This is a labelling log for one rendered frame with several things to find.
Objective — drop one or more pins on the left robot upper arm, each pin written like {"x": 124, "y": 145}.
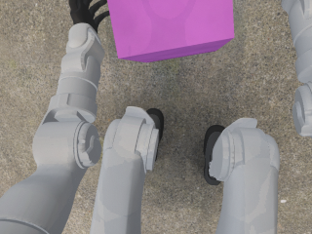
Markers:
{"x": 42, "y": 203}

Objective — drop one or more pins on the robot left hand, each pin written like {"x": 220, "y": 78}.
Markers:
{"x": 80, "y": 12}

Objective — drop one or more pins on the left robot thigh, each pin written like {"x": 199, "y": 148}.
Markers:
{"x": 117, "y": 208}

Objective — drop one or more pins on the robot left shin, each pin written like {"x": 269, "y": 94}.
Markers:
{"x": 112, "y": 128}

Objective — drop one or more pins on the right robot forearm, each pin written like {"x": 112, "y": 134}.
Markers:
{"x": 300, "y": 21}

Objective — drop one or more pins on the right robot upper arm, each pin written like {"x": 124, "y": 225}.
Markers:
{"x": 302, "y": 110}

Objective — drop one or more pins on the left robot forearm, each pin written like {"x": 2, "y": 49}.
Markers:
{"x": 75, "y": 99}

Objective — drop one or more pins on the carton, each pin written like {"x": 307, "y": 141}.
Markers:
{"x": 153, "y": 30}

